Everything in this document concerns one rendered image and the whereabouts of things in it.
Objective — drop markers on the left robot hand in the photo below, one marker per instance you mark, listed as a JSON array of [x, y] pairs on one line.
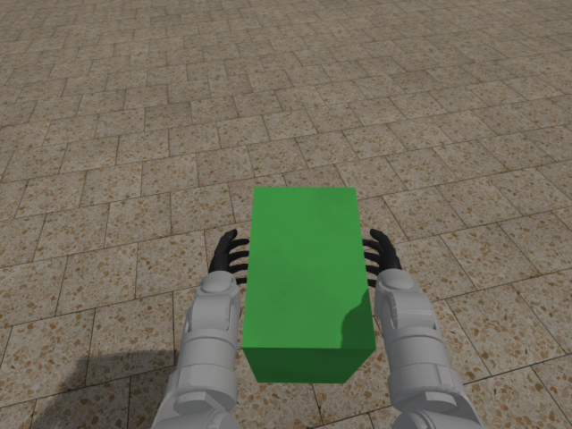
[[222, 259]]

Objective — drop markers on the right robot forearm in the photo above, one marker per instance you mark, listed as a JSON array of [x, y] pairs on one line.
[[421, 376]]

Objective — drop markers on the left robot upper arm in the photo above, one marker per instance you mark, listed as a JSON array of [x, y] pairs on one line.
[[213, 418]]

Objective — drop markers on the right robot upper arm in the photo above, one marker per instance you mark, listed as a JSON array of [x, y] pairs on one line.
[[422, 419]]

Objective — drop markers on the right robot hand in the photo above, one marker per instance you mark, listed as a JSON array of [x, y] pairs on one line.
[[387, 258]]

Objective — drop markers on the left robot forearm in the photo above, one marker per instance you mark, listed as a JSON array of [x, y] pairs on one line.
[[204, 376]]

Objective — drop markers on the carton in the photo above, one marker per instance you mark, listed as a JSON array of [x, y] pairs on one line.
[[308, 316]]

